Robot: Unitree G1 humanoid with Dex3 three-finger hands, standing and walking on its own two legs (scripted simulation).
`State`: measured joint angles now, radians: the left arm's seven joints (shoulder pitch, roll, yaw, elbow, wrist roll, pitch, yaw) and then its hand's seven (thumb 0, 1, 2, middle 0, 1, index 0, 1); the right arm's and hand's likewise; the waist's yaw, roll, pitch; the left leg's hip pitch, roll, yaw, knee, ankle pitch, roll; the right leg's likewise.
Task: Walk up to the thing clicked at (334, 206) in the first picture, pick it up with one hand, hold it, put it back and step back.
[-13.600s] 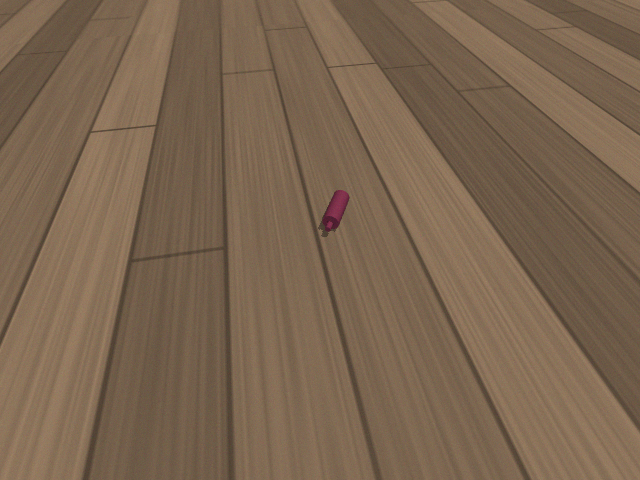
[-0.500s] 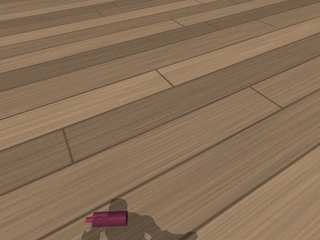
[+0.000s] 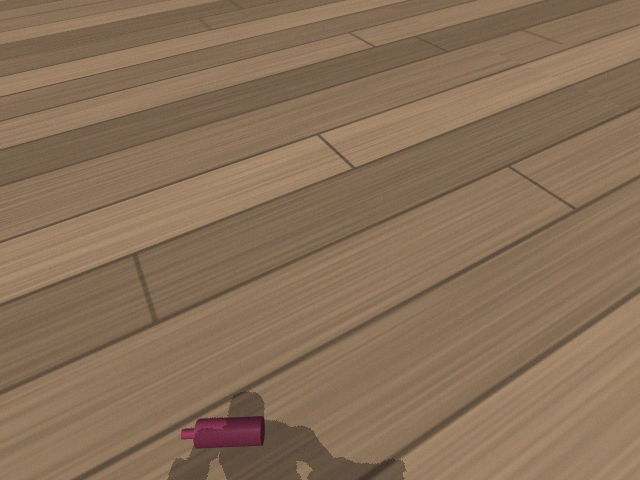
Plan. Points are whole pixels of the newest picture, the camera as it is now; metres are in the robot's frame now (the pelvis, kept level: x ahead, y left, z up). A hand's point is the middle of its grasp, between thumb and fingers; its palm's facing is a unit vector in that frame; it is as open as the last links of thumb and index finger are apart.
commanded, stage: walk up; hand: left
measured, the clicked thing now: (222, 432) +0.42 +0.35 -0.74
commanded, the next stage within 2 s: stand in 1.94 s
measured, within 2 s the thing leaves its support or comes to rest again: neither
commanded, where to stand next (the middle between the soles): +0.03 +0.08 m, yaw +0 degrees
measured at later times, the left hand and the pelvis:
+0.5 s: hand out of the picture +0.06 +0.37 -0.17, palm faces +0.02 -0.93 -0.37, open 7.4 cm; pelvis +0.00 +0.10 -0.01, yaw +1 degrees
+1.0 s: hand out of the picture +0.09 +0.33 -0.15, palm faces +0.03 -0.94 -0.34, open 7.4 cm; pelvis +0.00 +0.08 +0.00, yaw +1 degrees
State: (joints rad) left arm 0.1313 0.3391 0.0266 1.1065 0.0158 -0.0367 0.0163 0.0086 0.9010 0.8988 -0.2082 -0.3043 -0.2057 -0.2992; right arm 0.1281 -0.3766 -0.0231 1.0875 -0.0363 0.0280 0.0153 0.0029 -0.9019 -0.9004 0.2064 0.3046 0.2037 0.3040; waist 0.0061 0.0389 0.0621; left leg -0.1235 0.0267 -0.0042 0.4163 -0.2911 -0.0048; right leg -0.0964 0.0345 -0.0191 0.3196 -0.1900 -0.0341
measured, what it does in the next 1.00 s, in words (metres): steps on the spot: left foot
